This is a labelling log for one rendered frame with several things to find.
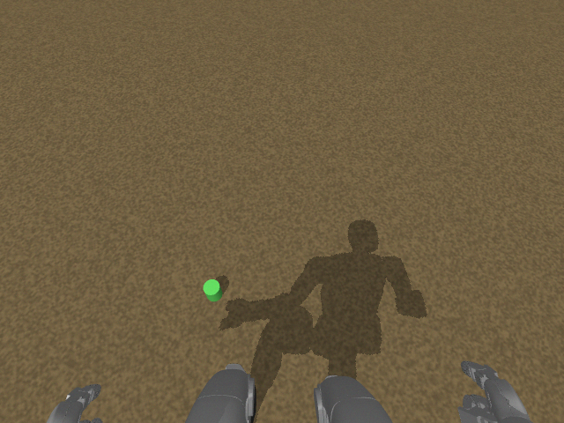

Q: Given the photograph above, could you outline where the left robot hand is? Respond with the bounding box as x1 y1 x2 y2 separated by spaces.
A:
47 384 103 423

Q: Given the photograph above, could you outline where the right robot hand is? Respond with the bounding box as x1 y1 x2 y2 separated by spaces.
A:
457 361 530 423

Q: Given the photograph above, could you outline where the tin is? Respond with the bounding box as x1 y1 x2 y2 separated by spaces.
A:
203 279 222 301

